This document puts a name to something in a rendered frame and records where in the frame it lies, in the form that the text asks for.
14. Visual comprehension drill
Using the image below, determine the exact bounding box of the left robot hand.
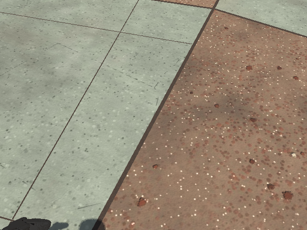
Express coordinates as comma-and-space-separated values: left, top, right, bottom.
0, 217, 52, 230

